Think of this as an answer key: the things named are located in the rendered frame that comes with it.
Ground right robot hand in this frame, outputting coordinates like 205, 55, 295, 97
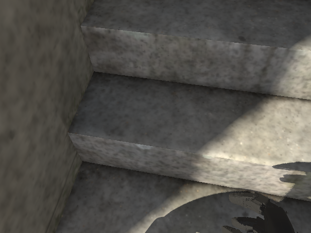
222, 191, 298, 233

